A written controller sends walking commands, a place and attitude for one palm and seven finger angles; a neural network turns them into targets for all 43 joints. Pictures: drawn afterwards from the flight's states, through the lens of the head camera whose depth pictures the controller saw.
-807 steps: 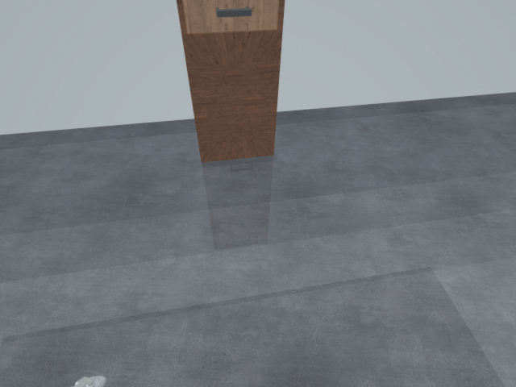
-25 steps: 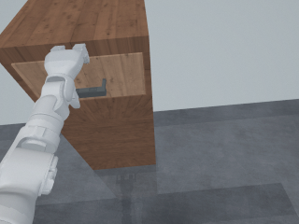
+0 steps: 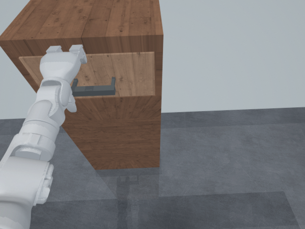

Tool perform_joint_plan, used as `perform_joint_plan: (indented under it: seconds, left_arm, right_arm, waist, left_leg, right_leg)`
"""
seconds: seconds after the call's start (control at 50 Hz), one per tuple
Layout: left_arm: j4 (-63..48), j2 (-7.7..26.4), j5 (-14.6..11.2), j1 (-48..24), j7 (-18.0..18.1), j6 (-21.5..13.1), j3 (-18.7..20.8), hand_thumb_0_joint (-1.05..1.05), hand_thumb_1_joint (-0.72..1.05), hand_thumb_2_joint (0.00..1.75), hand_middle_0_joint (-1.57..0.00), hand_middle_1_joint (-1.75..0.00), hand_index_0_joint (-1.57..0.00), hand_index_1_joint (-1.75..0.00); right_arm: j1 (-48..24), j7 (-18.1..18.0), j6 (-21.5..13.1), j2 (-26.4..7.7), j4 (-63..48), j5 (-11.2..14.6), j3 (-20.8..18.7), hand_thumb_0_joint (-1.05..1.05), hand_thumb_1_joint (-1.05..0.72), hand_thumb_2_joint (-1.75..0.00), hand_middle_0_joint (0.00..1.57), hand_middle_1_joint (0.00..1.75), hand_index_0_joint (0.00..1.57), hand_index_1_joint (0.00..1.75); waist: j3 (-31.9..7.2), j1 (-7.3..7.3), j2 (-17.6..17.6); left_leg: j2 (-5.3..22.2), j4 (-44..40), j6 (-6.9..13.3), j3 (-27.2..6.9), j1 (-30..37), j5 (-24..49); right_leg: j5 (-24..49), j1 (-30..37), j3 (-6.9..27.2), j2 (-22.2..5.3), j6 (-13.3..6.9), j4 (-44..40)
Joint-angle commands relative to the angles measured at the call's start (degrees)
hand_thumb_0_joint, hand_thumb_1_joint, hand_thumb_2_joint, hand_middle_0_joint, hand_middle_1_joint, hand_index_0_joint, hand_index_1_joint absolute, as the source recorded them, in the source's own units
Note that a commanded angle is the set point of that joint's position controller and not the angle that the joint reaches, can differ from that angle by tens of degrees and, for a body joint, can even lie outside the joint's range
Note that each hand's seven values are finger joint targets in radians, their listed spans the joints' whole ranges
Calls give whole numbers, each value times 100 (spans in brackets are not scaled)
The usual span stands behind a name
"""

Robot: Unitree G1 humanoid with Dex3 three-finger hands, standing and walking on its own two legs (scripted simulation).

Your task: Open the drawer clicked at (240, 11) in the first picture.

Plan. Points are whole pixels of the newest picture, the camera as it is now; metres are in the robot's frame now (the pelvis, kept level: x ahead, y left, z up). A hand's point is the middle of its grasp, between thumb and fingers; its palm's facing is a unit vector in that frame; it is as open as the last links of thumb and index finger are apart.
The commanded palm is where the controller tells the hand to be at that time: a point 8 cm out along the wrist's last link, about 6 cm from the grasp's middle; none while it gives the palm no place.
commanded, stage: move the hooked fingers above the handle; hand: left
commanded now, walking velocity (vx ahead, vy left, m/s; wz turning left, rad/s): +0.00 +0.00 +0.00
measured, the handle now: (93, 85) +0.52 +0.20 +0.06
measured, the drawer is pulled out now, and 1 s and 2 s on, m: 0.00 0.00 0.00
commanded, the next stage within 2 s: lower the fingers behind the handle in 1.42 s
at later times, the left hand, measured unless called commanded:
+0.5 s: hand (57, 81) +0.46 +0.27 +0.13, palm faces +0.09 +0.07 -0.99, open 13.8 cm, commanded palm +0.44 +0.23 +0.17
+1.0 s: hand (58, 85) +0.46 +0.27 +0.12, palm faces +0.02 +0.07 -1.00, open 13.7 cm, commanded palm +0.44 +0.24 +0.17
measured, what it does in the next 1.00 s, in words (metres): stands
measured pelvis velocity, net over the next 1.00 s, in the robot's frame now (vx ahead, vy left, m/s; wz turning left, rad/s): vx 0.01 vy -0.01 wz -0.04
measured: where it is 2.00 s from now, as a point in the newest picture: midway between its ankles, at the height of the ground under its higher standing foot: outside the picture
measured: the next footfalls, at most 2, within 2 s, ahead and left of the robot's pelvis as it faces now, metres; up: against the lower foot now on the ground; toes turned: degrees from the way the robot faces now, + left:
none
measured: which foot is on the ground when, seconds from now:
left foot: down 0.00-1.00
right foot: down 0.00-1.00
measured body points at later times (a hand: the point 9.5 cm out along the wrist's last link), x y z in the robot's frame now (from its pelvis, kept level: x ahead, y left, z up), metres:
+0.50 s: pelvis +0.01 +0.00 +0.00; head +0.06 -0.03 +0.45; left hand +0.45 +0.26 +0.18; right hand +0.09 -0.27 -0.14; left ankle -0.03 +0.12 -0.73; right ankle +0.01 -0.13 -0.73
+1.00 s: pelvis +0.01 -0.01 +0.01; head +0.06 -0.04 +0.45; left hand +0.45 +0.26 +0.17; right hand +0.10 -0.26 -0.14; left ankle -0.03 +0.12 -0.73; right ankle +0.01 -0.13 -0.73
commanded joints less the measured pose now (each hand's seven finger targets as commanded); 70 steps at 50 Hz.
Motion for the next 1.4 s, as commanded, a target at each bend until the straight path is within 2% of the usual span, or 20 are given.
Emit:
perform_joint_plan:
  seconds: [0.0, 0.06, 0.14, 0.24, 0.34, 0.42, 0.46, 0.54, 0.62, 0.72, 0.74, 0.8, 0.92, 0.98, 1.04, 1.12, 1.2, 1.24, 1.28, 1.38]
  left_arm:
    - [-663, 824, -111, -2149, -369, 672, -49, 0, -50, 30, -30, -120, -30, -120]
    - [-833, 765, -260, -1639, -962, 575, -119, 0, -50, 30, -30, -120, -30, -120]
    - [-1409, 739, -384, -1581, -1282, 29, -56, 0, -50, 30, -30, -120, -30, -120]
    - [-2169, 2373, -176, -2225, -575, -843, 1428, 0, -50, 30, -30, -120, -30, -120]
    - [-2125, 2373, 124, -2498, 422, -624, 1568, 0, -50, 30, -30, -120, -30, -120]
    - [-1268, 1505, 11, -2250, 224, 164, 668, 0, -50, 30, -30, -120, -30, -120]
    - [-1119, 508, -217, -2133, -269, 500, -265, 0, -50, 30, -30, -120, -30, -120]
    - [-1603, -210, -558, -2262, -1255, 485, -1049, 0, -50, 30, -30, -120, -30, -120]
    - [-2021, 661, -521, -2495, -1397, -334, -253, 0, -50, 30, -30, -120, -30, -120]
    - [-1939, 2578, -151, -2290, -144, -805, 1778, 0, -50, 30, -30, -120, -30, -120]
    - [-2099, 2741, -104, -2170, 170, -724, 1943, 0, -50, 30, -30, -120, -30, -120]
    - [-1770, 2404, 62, -1897, 691, -125, 1568, 0, -50, 30, -30, -120, -30, -120]
    - [-934, 2277, -65, -1515, 43, 938, 1118, 0, -50, 30, -30, -120, -30, -120]
    - [-1035, 1402, -307, -1732, -841, 851, 198, 0, -50, 30, -30, -120, -30, -120]
    - [-2011, -131, -629, -2569, -1586, 197, -1235, 0, -50, 30, -30, -120, -30, -120]
    - [-2477, 380, -745, -3229, -1624, -742, -707, 0, -50, 30, -30, -120, -30, -120]
    - [-2337, 1610, -474, -3441, -680, -1276, 623, 0, -50, 30, -30, -120, -30, -120]
    - [-1705, 2372, -334, -3073, -32, -1014, 1458, 0, -50, 30, -30, -120, -30, -120]
    - [-1156, 2060, -164, -2850, 336, -492, 1069, 0, -50, 30, -30, -120, -30, -120]
    - [-778, 2476, 96, -2476, 518, 477, 1187, 0, -50, 30, -30, -120, -30, -120]
  right_arm:
    - [206, 1, -4, -772, -685, 38, -181, 0, -90, -90, 20, 30, 20, 30]
    - [114, -106, 94, -818, -923, 68, -134, 0, -90, -90, 20, 30, 20, 30]
    - [-9, -217, 92, -765, -1078, 59, -94, 0, -90, -90, 20, 30, 20, 30]
    - [86, -295, 1, -630, -1032, -45, -103, 0, -90, -90, 20, 30, 20, 30]
    - [179, -152, -193, -508, -737, -99, -179, 0, -90, -90, 20, 30, 20, 30]
    - [252, -44, -189, -659, -582, -19, -231, 0, -90, -90, 20, 30, 20, 30]
    - [242, -23, -121, -712, -628, 56, -251, 0, -90, -90, 20, 30, 20, 30]
    - [101, -158, -41, -785, -772, 71, -199, 0, -90, -90, 20, 30, 20, 30]
    - [119, -281, -23, -680, -803, -4, -119, 0, -90, -90, 20, 30, 20, 30]
    - [75, -263, -61, -480, -862, -61, -40, 0, -90, -90, 20, 30, 20, 30]
    - [-61, -240, -97, -464, -899, -71, -27, 0, -90, -90, 20, 30, 20, 30]
    - [-268, -184, -191, -423, -824, -11, 22, 0, -90, -90, 20, 30, 20, 30]
    - [-332, -256, -92, -710, -781, 107, -28, 0, -90, -90, 20, 30, 20, 30]
    - [-176, -365, -28, -861, -856, 191, -86, 0, -90, -90, 20, 30, 20, 30]
    - [-81, -444, -185, -767, -898, 138, -101, 0, -90, -90, 20, 30, 20, 30]
    - [263, -486, -392, -703, -618, 14, -93, 0, -90, -90, 20, 30, 20, 30]
    - [502, -390, -395, -622, -550, -44, -140, 0, -90, -90, 20, 30, 20, 30]
    - [481, -295, -343, -615, -577, -63, -85, 0, -90, -90, 20, 30, 20, 30]
    - [239, -216, -263, -527, -628, -10, 19, 0, -90, -90, 20, 30, 20, 30]
    - [-24, -157, -17, -612, -712, -5, 85, 0, -90, -90, 20, 30, 20, 30]
  waist:
    - [-2057, -67, -35]
    - [-1878, -62, -704]
    - [-1310, -34, -794]
    - [-2018, 300, -76]
    - [-2596, 200, 487]
    - [-2407, -82, 210]
    - [-2201, -300, -89]
    - [-1695, -532, -560]
    - [-1739, -242, -398]
    - [-2063, 457, 13]
    - [-2291, 642, 185]
    - [-2339, 621, 231]
    - [-2533, 285, -714]
    - [-1934, -226, -913]
    - [-1370, -704, -594]
    - [-1536, -581, 219]
    - [-2173, -186, 372]
    - [-2337, 145, 293]
    - [-2036, 187, 261]
    - [-2501, 437, -102]
  left_leg:
    - [-80, -385, 136, 277, 907, 2406]
    - [-83, -428, 233, 284, 836, 2226]
    - [-96, -465, 259, 260, 789, 1876]
    - [-163, -313, 209, 198, 628, 2206]
    - [-160, -117, 84, 261, 849, 2898]
    - [-89, -200, 102, 324, 975, 2708]
    - [-64, -221, 163, 315, 1154, 2594]
    - [-109, -282, 265, 175, 1283, 2178]
    - [-203, -233, 258, 105, 1094, 2060]
    - [-217, -245, 109, 155, 333, 2504]
    - [-236, -264, 55, 230, 287, 2621]
    - [-192, -361, -14, 451, 326, 2684]
    - [-153, -591, 164, 579, 436, 2181]
    - [-109, -607, 286, 464, 741, 1889]
    - [-153, -437, 361, 267, 1320, 1651]
    - [-210, -181, 273, 23, 1563, 1672]
    - [-221, 2, 71, -54, 1194, 2192]
    - [-253, -23, 11, -7, 652, 2359]
    - [-218, -126, -33, 164, 280, 2263]
    - [-126, -297, -23, 442, 163, 2509]
  right_leg:
    - [1746, 1424, -261, 230, -272, -227]
    - [1827, 1637, -214, 207, -216, -316]
    - [1518, 1405, -182, 184, -226, -404]
    - [1734, 1796, -61, 181, -275, -100]
    - [2180, 1755, -121, 255, -283, 47]
    - [2088, 1483, -215, 252, -232, -75]
    - [2023, 1305, -227, 241, -191, -221]
    - [1683, 1074, -243, 232, -174, -431]
    - [1719, 1285, -153, 187, -223, -257]
    - [2059, 1960, -116, 197, -299, 86]
    - [2184, 2249, -77, 179, -312, 96]
    - [2465, 2369, -58, 163, -290, 29]
    - [2490, 2753, -19, 115, -84, -263]
    - [2171, 2101, -105, 109, -37, -488]
    - [1525, 1088, -128, 137, -58, -665]
    - [1112, 571, -130, 158, -187, -419]
    - [1313, 771, -212, 232, -318, -16]
    - [1475, 1151, -247, 251, -336, 138]
    - [1571, 1234, -277, 240, -322, 167]
    - [2131, 2054, -160, 177, -246, 59]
